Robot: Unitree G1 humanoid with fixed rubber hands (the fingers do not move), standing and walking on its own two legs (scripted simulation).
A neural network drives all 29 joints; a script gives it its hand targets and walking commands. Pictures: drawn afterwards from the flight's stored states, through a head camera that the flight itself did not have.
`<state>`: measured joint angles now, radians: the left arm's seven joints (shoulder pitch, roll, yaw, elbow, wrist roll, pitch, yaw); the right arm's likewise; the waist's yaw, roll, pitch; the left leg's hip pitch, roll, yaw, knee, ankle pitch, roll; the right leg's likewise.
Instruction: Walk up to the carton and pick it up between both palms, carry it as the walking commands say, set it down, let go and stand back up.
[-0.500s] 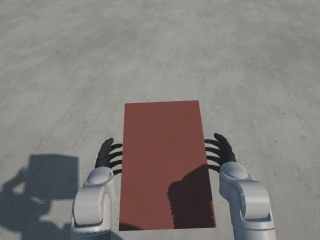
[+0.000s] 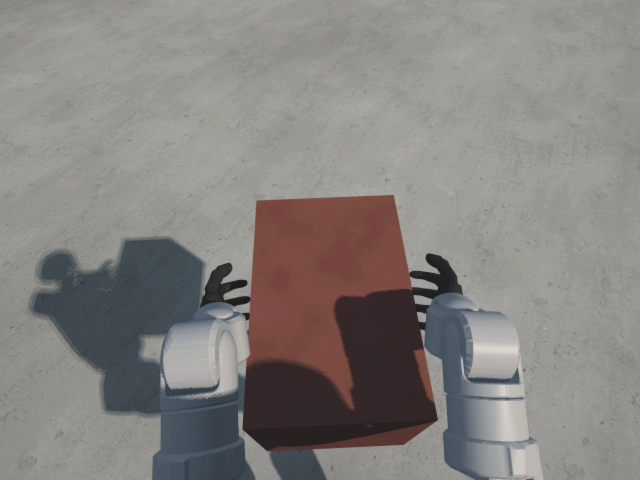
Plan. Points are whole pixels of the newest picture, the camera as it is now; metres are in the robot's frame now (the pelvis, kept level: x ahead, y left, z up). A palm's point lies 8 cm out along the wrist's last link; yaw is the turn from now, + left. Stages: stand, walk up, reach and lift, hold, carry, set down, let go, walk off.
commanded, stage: carry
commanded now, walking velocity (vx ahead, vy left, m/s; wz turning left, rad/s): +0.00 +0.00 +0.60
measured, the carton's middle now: (330, 323) +0.34 +0.01 -0.02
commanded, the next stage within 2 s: none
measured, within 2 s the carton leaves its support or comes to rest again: neither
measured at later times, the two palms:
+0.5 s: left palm (137, 390) +0.22 +0.20 +0.08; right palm (385, 315) +0.30 -0.05 +0.09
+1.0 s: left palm out of the picture +0.09 +0.23 +0.10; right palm (333, 374) +0.23 +0.01 +0.08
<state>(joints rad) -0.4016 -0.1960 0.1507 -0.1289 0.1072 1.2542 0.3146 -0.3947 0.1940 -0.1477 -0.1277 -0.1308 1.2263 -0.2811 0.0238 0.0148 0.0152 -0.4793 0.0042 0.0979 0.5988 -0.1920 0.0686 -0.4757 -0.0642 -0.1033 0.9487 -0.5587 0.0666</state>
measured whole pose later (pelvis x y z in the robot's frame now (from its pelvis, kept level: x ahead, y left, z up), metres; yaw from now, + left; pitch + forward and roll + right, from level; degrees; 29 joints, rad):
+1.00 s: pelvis -0.09 -0.04 +0.01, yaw +38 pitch +2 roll +2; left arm -0.41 -0.20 0.13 -0.10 0.15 1.24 0.25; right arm -0.36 0.18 -0.14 -0.18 -0.08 1.26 -0.34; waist -0.04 0.03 0.00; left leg -0.57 0.03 0.07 1.05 -0.42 -0.02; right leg -0.33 -0.14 -0.24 0.60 -0.29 -0.03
